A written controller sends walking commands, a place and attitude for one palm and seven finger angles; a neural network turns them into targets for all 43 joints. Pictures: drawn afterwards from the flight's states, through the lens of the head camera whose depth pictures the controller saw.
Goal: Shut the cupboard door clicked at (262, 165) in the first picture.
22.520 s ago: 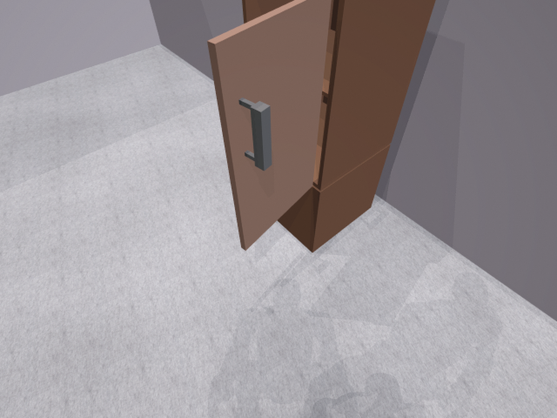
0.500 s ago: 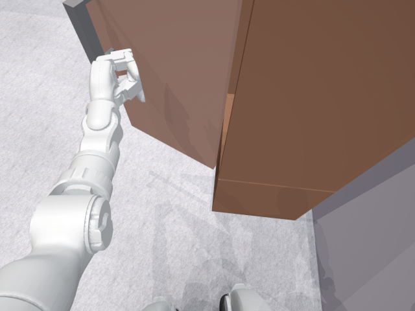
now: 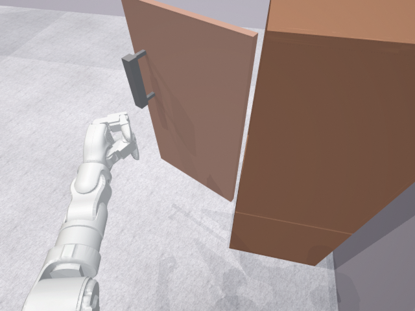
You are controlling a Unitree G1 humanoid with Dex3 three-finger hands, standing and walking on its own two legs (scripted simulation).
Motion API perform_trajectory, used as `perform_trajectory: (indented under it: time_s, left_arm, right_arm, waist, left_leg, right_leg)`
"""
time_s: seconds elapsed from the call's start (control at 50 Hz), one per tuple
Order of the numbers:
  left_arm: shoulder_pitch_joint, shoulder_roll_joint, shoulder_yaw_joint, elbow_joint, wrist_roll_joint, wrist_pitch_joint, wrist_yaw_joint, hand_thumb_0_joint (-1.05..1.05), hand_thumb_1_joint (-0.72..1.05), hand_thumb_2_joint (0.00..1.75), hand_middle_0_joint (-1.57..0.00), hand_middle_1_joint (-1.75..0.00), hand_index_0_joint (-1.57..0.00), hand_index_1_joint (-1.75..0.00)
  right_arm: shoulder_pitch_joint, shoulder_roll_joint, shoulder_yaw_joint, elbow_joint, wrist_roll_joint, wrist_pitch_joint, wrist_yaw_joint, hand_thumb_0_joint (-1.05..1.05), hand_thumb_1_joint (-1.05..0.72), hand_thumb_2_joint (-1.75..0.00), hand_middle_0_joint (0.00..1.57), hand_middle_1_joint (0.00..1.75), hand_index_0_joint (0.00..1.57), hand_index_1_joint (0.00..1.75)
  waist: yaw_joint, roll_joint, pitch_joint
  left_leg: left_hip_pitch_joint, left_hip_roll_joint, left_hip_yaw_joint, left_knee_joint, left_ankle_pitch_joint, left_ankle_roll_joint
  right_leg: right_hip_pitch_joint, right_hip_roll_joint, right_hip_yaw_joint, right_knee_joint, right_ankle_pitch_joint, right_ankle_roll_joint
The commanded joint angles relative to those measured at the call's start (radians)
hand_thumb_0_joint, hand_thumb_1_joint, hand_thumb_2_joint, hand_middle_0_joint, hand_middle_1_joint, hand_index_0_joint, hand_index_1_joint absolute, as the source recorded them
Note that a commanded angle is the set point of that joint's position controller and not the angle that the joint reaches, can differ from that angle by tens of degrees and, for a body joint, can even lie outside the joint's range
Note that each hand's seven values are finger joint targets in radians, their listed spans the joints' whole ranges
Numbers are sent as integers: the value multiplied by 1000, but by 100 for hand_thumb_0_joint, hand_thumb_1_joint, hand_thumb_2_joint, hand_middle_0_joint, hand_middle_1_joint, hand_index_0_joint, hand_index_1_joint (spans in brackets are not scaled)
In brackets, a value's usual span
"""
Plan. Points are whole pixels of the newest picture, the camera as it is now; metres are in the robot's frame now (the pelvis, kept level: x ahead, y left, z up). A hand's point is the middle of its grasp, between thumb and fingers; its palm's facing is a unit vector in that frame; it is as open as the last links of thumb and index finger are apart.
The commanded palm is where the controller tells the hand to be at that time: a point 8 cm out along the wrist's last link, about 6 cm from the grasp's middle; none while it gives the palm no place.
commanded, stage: draw the hand back to the body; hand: left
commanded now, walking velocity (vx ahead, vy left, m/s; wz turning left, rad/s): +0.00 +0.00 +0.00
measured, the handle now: (141, 79) +0.66 +0.18 +0.08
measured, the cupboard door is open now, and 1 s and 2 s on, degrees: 66 66 66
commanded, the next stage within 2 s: step back with the hand held close in 1.20 s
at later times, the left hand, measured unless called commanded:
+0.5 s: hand (50, 208) +0.25 +0.23 +0.15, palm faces +0.31 -0.91 -0.26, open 3.8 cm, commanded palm +0.20 +0.27 +0.17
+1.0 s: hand out of the picture +0.17 +0.29 +0.18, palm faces +0.53 -0.75 -0.40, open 7.1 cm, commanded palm +0.12 +0.31 +0.20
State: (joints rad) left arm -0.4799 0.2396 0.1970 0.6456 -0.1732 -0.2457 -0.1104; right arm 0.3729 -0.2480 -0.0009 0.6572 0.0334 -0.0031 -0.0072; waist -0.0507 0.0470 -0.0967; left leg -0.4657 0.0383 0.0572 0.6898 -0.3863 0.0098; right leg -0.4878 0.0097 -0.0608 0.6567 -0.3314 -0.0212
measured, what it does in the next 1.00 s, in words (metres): stands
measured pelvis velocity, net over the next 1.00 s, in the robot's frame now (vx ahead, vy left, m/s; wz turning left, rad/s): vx -0.01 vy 0.01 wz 0.03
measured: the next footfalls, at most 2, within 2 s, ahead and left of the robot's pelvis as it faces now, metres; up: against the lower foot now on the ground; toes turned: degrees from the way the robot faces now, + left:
none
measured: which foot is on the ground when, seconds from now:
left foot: down 0.00-1.00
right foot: down 0.00-1.00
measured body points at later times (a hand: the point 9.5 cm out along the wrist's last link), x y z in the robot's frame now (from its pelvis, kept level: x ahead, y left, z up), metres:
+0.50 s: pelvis -0.02 +0.01 +0.02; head -0.04 -0.02 +0.47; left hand +0.23 +0.28 +0.17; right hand +0.17 -0.21 -0.06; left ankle -0.03 +0.11 -0.72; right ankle -0.01 -0.11 -0.72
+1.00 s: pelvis -0.01 +0.01 +0.02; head -0.03 -0.02 +0.47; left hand +0.13 +0.32 +0.20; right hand +0.18 -0.21 -0.07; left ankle -0.03 +0.11 -0.72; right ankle -0.01 -0.11 -0.72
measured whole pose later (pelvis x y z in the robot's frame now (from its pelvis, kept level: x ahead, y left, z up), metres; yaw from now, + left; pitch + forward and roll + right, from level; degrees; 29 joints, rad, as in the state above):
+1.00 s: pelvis -0.01 +0.01 +0.02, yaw +1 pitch -4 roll +0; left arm 0.45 0.32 0.35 -0.33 -0.06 -0.12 0.13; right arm 0.20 -0.25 0.01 0.66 0.00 -0.11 -0.08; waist 0.08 0.09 0.01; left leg -0.08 0.00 0.05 0.40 -0.26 0.02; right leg -0.10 -0.02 -0.07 0.39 -0.22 0.00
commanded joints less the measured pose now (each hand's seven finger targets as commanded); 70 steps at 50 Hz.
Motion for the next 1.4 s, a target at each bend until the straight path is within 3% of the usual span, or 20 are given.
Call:
perform_trajectory:
  time_s: [0.0,0.1,0.12,0.16,0.26,0.34,0.44,0.54,0.68,0.8,0.86,0.9,0.96,1.08,1.12,1.18,1.3,1.32,1.34,1.38]
  left_arm:
    - [-356,143,-18,-331,-23,-21,-27,0,90,90,-130,-150,-130,-150]
    - [-141,177,26,-417,-67,45,-60,0,90,90,-116,-135,-116,-135]
    - [-144,206,-23,-561,33,27,35,0,90,90,-113,-132,-113,-132]
    - [9,185,-4,-543,40,56,106,0,90,90,-108,-126,-108,-126]
    - [67,226,26,-665,78,83,171,0,90,90,-94,-111,-94,-111]
    - [120,208,9,-835,97,83,196,0,90,90,-83,-99,-83,-99]
    - [280,208,27,-927,104,90,216,0,90,90,-69,-84,-69,-84]
    - [486,240,107,-980,100,95,220,0,90,90,-56,-69,-56,-69]
    - [713,280,210,-1145,102,83,225,0,90,90,-36,-48,-36,-48]
    - [890,323,297,-1256,109,71,243,0,90,90,-20,-30,-20,-30]
    - [836,256,226,-1187,116,78,242,0,90,90,-20,-30,-20,-30]
    - [790,258,221,-1170,120,78,249,0,90,90,-20,-30,-20,-30]
    - [782,266,227,-1147,122,77,252,0,90,90,-20,-30,-20,-30]
    - [838,301,265,-1251,123,67,256,0,90,90,-20,-30,-20,-30]
    - [858,300,268,-1256,126,70,256,0,90,90,-20,-30,-20,-30]
    - [882,295,274,-1235,120,78,250,0,90,90,-20,-30,-20,-30]
    - [879,280,270,-1181,112,85,241,0,90,90,-20,-30,-20,-30]
    - [777,394,366,-1233,109,50,246,0,90,90,-20,-30,-20,-30]
    - [866,327,314,-1170,112,43,241,0,90,90,-20,-30,-20,-30]
    - [900,301,281,-1175,117,35,241,0,90,90,-20,-30,-20,-30]
  right_arm:
    - [-71,-123,-40,-124,16,-69,-34,0,-90,-90,20,30,20,30]
    - [-173,-122,-22,-170,29,-92,-48,0,-90,-90,20,30,20,30]
    - [-211,-93,-24,-195,21,-77,-62,0,-90,-90,20,30,20,30]
    - [-232,-99,-22,-196,19,-62,-76,0,-90,-90,20,30,20,30]
    - [-278,-96,-10,-188,14,-50,-88,0,-90,-90,20,30,20,30]
    - [-305,-79,3,-195,6,-70,-85,0,-90,-90,20,30,20,30]
    - [-319,-82,7,-190,-8,-95,-83,0,-90,-90,20,30,20,30]
    - [-328,-82,2,-188,-15,-95,-80,0,-90,-90,20,30,20,30]
    - [-330,-72,-9,-191,-21,-111,-69,0,-90,-90,20,30,20,30]
    - [-311,-69,-21,-181,-25,-147,-67,0,-90,-90,20,30,20,30]
    - [-301,-83,-25,-156,-26,-161,-71,0,-90,-90,20,30,20,30]
    - [-295,-91,-28,-152,-25,-164,-77,0,-90,-90,20,30,20,30]
    - [-293,-95,-31,-147,-26,-167,-85,0,-90,-90,20,30,20,30]
    - [-306,-75,-23,-164,-33,-180,-83,0,-90,-90,20,30,20,30]
    - [-304,-71,-20,-162,-34,-181,-80,0,-90,-90,20,30,20,30]
    - [-303,-68,-19,-162,-33,-177,-77,0,-90,-90,20,30,20,30]
    - [-297,-74,-26,-165,-29,-158,-76,0,-90,-90,20,30,20,30]
    - [-292,-126,-42,-196,-20,-132,-73,0,-90,-90,20,30,20,30]
    - [-285,-109,-41,-185,-23,-120,-75,0,-90,-90,20,30,20,30]
    - [-291,-97,-37,-192,-22,-106,-72,0,-90,-90,20,30,20,30]
  waist:
    - [-4,37,-266]
    - [51,-40,-211]
    - [47,-59,-185]
    - [52,-142,-104]
    - [59,-65,-54]
    - [62,82,-72]
    - [70,19,-20]
    - [92,-36,7]
    - [113,41,10]
    - [117,44,23]
    - [90,8,122]
    - [85,-10,136]
    - [92,-36,106]
    - [120,41,-34]
    - [119,66,-9]
    - [117,32,34]
    - [110,-3,74]
    - [66,-3,94]
    - [62,-59,62]
    - [57,-74,26]
  left_leg:
    - [174,-37,-27,-93,309,17]
    - [174,-38,-32,-151,267,15]
    - [206,-39,-12,-197,267,15]
    - [182,-33,-17,-228,212,17]
    - [269,-27,-12,-292,201,18]
    - [353,-26,-18,-335,232,6]
    - [366,-24,-33,-374,227,4]
    - [356,-25,-33,-384,251,6]
    - [345,-25,-28,-369,319,-1]
    - [342,-18,-25,-347,387,-5]
    - [326,-15,-21,-358,318,-1]
    - [327,-16,-26,-367,275,2]
    - [342,-19,-25,-369,264,9]
    - [371,-29,-21,-347,386,5]
    - [362,-25,-22,-338,438,-4]
    - [347,-20,-19,-336,454,-6]
    - [340,-16,-10,-349,380,0]
    - [256,8,-30,-293,266,20]
    - [261,2,-42,-256,241,21]
    - [264,-2,-36,-216,241,17]
  right_leg:
    - [207,15,26,-79,384,6]
    - [268,2,24,-111,332,5]
    - [297,-18,60,-169,296,11]
    - [312,-25,61,-212,218,20]
    - [352,-23,59,-280,174,13]
    - [382,-14,44,-302,194,2]
    - [402,-3,28,-333,174,3]
    - [431,-5,27,-345,189,8]
    - [463,-12,27,-328,241,7]
    - [445,-11,19,-313,284,12]
    - [366,-11,20,-340,218,15]
    - [347,-11,17,-340,173,17]
    - [360,-12,19,-344,160,16]
    - [463,-19,24,-305,288,12]
    - [457,-16,20,-298,318,12]
    - [444,-16,18,-304,338,14]
    - [406,-15,22,-323,279,19]
    - [338,-70,124,-351,310,2]
    - [326,-110,141,-350,313,-12]
    - [316,-151,165,-338,346,-27]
